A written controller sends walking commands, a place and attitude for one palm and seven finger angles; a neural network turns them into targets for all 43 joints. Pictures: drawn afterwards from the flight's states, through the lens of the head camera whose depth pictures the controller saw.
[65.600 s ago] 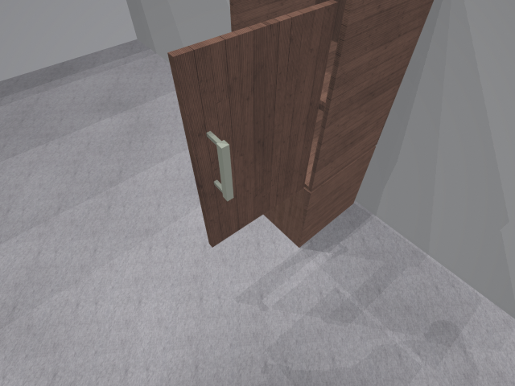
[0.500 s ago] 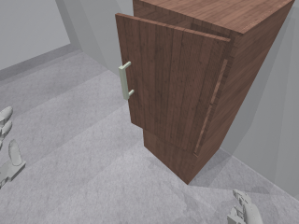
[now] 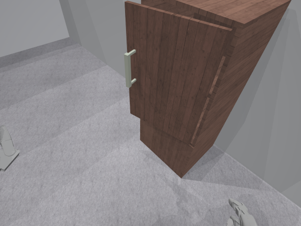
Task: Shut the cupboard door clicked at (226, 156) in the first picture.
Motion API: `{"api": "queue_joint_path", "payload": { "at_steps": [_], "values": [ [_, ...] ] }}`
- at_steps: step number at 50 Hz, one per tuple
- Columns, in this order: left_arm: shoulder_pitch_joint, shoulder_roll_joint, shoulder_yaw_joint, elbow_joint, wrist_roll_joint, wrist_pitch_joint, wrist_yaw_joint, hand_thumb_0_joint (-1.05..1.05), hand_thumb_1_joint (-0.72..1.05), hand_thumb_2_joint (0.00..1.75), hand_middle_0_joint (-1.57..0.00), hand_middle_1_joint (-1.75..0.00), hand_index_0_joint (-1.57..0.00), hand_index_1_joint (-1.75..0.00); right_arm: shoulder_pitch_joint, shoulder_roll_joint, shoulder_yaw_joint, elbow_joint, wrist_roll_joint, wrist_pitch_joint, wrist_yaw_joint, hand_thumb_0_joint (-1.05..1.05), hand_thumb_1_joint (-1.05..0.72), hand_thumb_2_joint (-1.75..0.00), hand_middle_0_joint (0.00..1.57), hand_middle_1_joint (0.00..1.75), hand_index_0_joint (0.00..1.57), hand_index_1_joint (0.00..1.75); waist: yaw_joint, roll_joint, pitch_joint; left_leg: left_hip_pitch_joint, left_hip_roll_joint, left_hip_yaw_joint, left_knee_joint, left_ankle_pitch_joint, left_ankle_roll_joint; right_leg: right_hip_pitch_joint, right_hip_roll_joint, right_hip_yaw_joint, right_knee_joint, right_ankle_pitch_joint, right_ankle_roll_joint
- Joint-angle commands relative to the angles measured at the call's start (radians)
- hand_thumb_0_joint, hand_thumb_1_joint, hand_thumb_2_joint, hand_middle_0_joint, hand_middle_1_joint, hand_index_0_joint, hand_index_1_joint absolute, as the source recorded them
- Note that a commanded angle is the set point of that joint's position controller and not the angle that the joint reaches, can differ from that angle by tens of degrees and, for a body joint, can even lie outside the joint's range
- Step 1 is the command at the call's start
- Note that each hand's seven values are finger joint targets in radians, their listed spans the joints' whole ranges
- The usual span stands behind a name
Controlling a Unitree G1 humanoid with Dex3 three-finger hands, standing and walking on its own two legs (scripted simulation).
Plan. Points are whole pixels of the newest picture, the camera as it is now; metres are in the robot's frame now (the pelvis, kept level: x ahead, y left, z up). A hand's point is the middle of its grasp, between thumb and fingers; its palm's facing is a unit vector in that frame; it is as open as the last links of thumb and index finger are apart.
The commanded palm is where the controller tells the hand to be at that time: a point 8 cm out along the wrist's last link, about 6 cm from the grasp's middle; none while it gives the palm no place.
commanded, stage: step back with the hand held close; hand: left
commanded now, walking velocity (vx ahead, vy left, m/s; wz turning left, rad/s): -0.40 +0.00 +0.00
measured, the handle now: (130, 69) +0.73 +0.13 +0.01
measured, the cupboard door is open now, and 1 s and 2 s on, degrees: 13 13 13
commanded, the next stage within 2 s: stop stepping back and stand still in 0.76 s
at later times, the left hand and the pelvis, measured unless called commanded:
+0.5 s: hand out of the picture +0.12 +0.28 +0.18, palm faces +0.48 -0.75 -0.46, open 7.4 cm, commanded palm +0.05 +0.31 +0.20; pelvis -0.06 +0.00 +0.00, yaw +5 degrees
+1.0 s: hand out of the picture +0.01 +0.28 +0.19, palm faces +0.40 -0.79 -0.47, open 7.4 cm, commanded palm -0.06 +0.32 +0.20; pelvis -0.18 +0.01 +0.00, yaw +3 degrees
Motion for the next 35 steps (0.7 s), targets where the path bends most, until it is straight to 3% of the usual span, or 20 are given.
{"api": "queue_joint_path", "payload": {
  "at_steps": [1, 5, 8, 10, 14, 15, 17, 19, 20, 21, 23, 24, 25, 26, 28, 30, 31, 33, 34, 35],
  "values": [
    [-0.061, 0.225, 0.137, -0.218, -0.006, -0.081, 0.035, 0.00, 0.90, 0.90, -0.20, -0.30, -0.20, -0.30, -0.101, -0.137, -0.053, -0.157, -0.001, -0.066, -0.008, 0.00, -0.90, -0.90, 0.20, 0.30, 0.20, 0.30, -0.011, 0.048, -0.049, -0.222, 0.096, -0.156, -0.281, -0.295, 0.022, 0.195, -0.063, 0.159, -0.114, -0.184, -0.044],
    [-0.016, 0.233, 0.183, -0.202, 0.005, -0.099, 0.030, 0.00, 0.90, 0.90, -0.20, -0.30, -0.20, -0.30, -0.121, -0.154, -0.065, -0.162, 0.001, -0.086, -0.014, 0.00, -0.90, -0.90, 0.20, 0.30, 0.20, 0.30, 0.006, 0.197, -0.107, -0.451, 0.222, -0.259, -0.461, -0.390, 0.077, 0.486, 0.054, 0.060, 0.165, 0.058, 0.004],
    [-0.008, 0.218, 0.181, -0.184, 0.008, -0.101, 0.016, 0.00, 0.90, 0.90, -0.20, -0.30, -0.20, -0.30, -0.112, -0.151, -0.071, -0.160, -0.003, -0.089, -0.010, 0.00, -0.90, -0.90, 0.20, 0.30, 0.20, 0.30, 0.004, 0.162, -0.069, -0.511, 0.226, -0.242, -0.418, -0.370, 0.084, 0.512, 0.067, 0.086, 0.184, 0.126, 0.000],
    [-0.007, 0.230, 0.178, -0.195, -0.002, -0.101, 0.010, 0.00, 0.90, 0.90, -0.20, -0.30, -0.20, -0.30, -0.103, -0.147, -0.074, -0.148, -0.002, -0.094, -0.007, 0.00, -0.90, -0.90, 0.20, 0.30, 0.20, 0.30, -0.004, 0.064, -0.102, -0.378, 0.159, -0.180, -0.306, -0.233, 0.051, 0.421, 0.017, 0.165, 0.090, 0.224, -0.025],
    [-0.021, 0.238, 0.149, -0.222, -0.010, -0.097, 0.018, 0.00, 0.90, 0.90, -0.20, -0.30, -0.20, -0.30, -0.106, -0.116, -0.069, -0.136, -0.002, -0.085, 0.010, 0.00, -0.90, -0.90, 0.20, 0.30, 0.20, 0.30, -0.009, -0.065, -0.101, -0.200, 0.040, -0.082, -0.079, -0.224, -0.016, 0.154, -0.159, 0.378, -0.182, -0.042, -0.100],
    [-0.017, 0.264, 0.163, -0.228, -0.015, -0.091, 0.026, 0.00, 0.90, 0.90, -0.20, -0.30, -0.20, -0.30, -0.103, -0.112, -0.070, -0.123, -0.010, -0.076, 0.013, 0.00, -0.90, -0.90, 0.20, 0.30, 0.20, 0.30, -0.009, -0.093, -0.111, -0.108, 0.021, -0.066, -0.022, -0.149, -0.037, 0.073, -0.208, 0.405, -0.242, -0.055, -0.128],
    [-0.009, 0.257, 0.140, -0.250, -0.018, -0.086, 0.035, 0.00, 0.90, 0.90, -0.20, -0.30, -0.20, -0.30, -0.111, -0.089, -0.062, -0.119, -0.004, -0.057, 0.017, 0.00, -0.90, -0.90, 0.20, 0.30, 0.20, 0.30, -0.019, -0.134, -0.139, 0.028, 0.012, -0.054, 0.013, -0.067, -0.046, -0.013, -0.231, 0.350, -0.271, -0.058, -0.134],
    [0.013, 0.267, 0.158, -0.248, -0.022, -0.082, 0.045, 0.00, 0.90, 0.90, -0.20, -0.30, -0.20, -0.30, -0.114, -0.096, -0.065, -0.121, 0.001, -0.043, 0.010, 0.00, -0.90, -0.90, 0.20, 0.30, 0.20, 0.30, -0.024, -0.089, -0.141, 0.072, 0.030, -0.070, -0.061, -0.088, -0.028, -0.063, -0.178, 0.271, -0.259, -0.146, -0.098],
    [0.014, 0.268, 0.165, -0.256, -0.023, -0.083, 0.049, 0.00, 0.90, 0.90, -0.20, -0.30, -0.20, -0.30, -0.110, -0.109, -0.070, -0.123, 0.000, -0.042, 0.003, 0.00, -0.90, -0.90, 0.20, 0.30, 0.20, 0.30, -0.030, -0.017, -0.115, 0.061, 0.056, -0.107, -0.137, -0.123, -0.014, -0.076, -0.127, 0.227, -0.235, -0.188, -0.079],
    [0.014, 0.256, 0.160, -0.274, -0.022, -0.091, 0.048, 0.00, 0.90, 0.90, -0.20, -0.30, -0.20, -0.30, -0.108, -0.116, -0.065, -0.133, 0.002, -0.045, -0.003, 0.00, -0.90, -0.90, 0.20, 0.30, 0.20, 0.30, -0.032, 0.062, -0.104, -0.003, 0.113, -0.172, -0.255, -0.199, 0.009, -0.035, -0.060, 0.159, -0.149, -0.221, -0.048],
    [-0.008, 0.232, 0.184, -0.279, -0.008, -0.103, 0.044, 0.00, 0.90, 0.90, -0.20, -0.30, -0.20, -0.30, -0.142, -0.143, -0.071, -0.144, 0.000, -0.074, -0.019, 0.00, -0.90, -0.90, 0.20, 0.30, 0.20, 0.30, -0.011, 0.351, -0.115, -0.372, 0.330, -0.391, -0.581, -0.535, 0.098, 0.312, 0.117, 0.029, 0.277, -0.144, 0.010],
    [-0.025, 0.248, 0.194, -0.294, -0.014, -0.100, 0.036, 0.00, 0.90, 0.90, -0.20, -0.30, -0.20, -0.30, -0.143, -0.123, -0.078, -0.135, -0.006, -0.089, -0.021, 0.00, -0.90, -0.90, 0.20, 0.30, 0.20, 0.30, -0.004, 0.323, -0.141, -0.352, 0.371, -0.396, -0.598, -0.441, 0.103, 0.327, 0.121, 0.037, 0.389, -0.179, 0.009],
    [-0.057, 0.277, 0.203, -0.319, -0.018, -0.102, 0.031, 0.00, 0.90, 0.90, -0.20, -0.30, -0.20, -0.30, -0.148, -0.118, -0.085, -0.131, -0.003, -0.100, -0.017, 0.00, -0.90, -0.90, 0.20, 0.30, 0.20, 0.30, -0.002, 0.246, -0.164, -0.273, 0.369, -0.367, -0.564, -0.356, 0.095, 0.283, 0.126, 0.053, 0.418, -0.229, 0.006],
    [-0.024, 0.252, 0.191, -0.268, -0.026, -0.100, 0.030, 0.00, 0.90, 0.90, -0.20, -0.30, -0.20, -0.30, -0.165, -0.119, -0.093, -0.119, -0.002, -0.112, -0.010, 0.00, -0.90, -0.90, 0.20, 0.30, 0.20, 0.30, 0.010, 0.222, -0.165, -0.207, 0.355, -0.289, -0.502, -0.290, 0.087, 0.249, 0.109, 0.055, 0.379, -0.276, -0.003],
    [0.039, 0.201, 0.145, -0.209, -0.048, -0.084, 0.026, 0.00, 0.90, 0.90, -0.20, -0.30, -0.20, -0.30, -0.164, -0.108, -0.091, -0.105, 0.005, -0.125, 0.005, 0.00, -0.90, -0.90, 0.20, 0.30, 0.20, 0.30, 0.013, 0.279, -0.139, -0.133, 0.322, -0.173, -0.498, -0.277, 0.035, 0.214, 0.094, -0.006, 0.245, -0.333, -0.022],
    [0.016, 0.195, 0.114, -0.222, -0.058, -0.083, 0.017, 0.00, 0.90, 0.90, -0.20, -0.30, -0.20, -0.30, -0.160, -0.102, -0.079, -0.089, 0.000, -0.133, 0.009, 0.00, -0.90, -0.90, 0.20, 0.30, 0.20, 0.30, 0.004, 0.280, -0.112, -0.044, 0.314, -0.138, -0.493, -0.234, -0.003, 0.190, 0.071, -0.010, 0.036, -0.326, -0.033],
    [-0.013, 0.186, 0.087, -0.249, -0.063, -0.094, 0.010, 0.00, 0.90, 0.90, -0.20, -0.30, -0.20, -0.30, -0.141, -0.093, -0.066, -0.078, -0.005, -0.134, 0.012, 0.00, -0.90, -0.90, 0.20, 0.30, 0.20, 0.30, 0.002, 0.236, -0.120, 0.035, 0.298, -0.132, -0.483, -0.193, -0.034, 0.166, 0.060, -0.004, -0.085, -0.316, -0.041],
    [-0.083, 0.205, 0.078, -0.263, -0.053, -0.106, 0.010, 0.00, 0.90, 0.90, -0.20, -0.30, -0.20, -0.30, -0.124, -0.091, -0.061, -0.058, -0.016, -0.123, 0.012, 0.00, -0.90, -0.90, 0.20, 0.30, 0.20, 0.30, -0.012, 0.091, -0.124, 0.192, 0.226, -0.065, -0.310, -0.066, -0.088, 0.020, -0.044, 0.201, -0.285, -0.254, -0.101],
    [-0.150, 0.225, 0.079, -0.267, -0.045, -0.110, 0.018, 0.00, 0.90, 0.90, -0.20, -0.30, -0.20, -0.30, -0.124, -0.080, -0.055, -0.049, -0.021, -0.120, 0.008, 0.00, -0.90, -0.90, 0.20, 0.30, 0.20, 0.30, -0.017, 0.017, -0.132, 0.270, 0.169, 0.012, -0.196, 0.034, -0.119, -0.069, -0.117, 0.289, -0.326, -0.169, -0.135],
    [-0.206, 0.276, 0.113, -0.277, -0.027, -0.119, 0.035, 0.00, 0.90, 0.90, -0.20, -0.30, -0.20, -0.30, -0.110, -0.069, -0.056, -0.020, -0.039, -0.126, 0.006, 0.00, -0.90, -0.90, 0.20, 0.30, 0.20, 0.30, -0.021, -0.010, -0.191, 0.343, 0.141, 0.042, -0.124, 0.125, -0.127, -0.098, -0.192, 0.341, -0.342, 0.036, -0.148]
  ]
}}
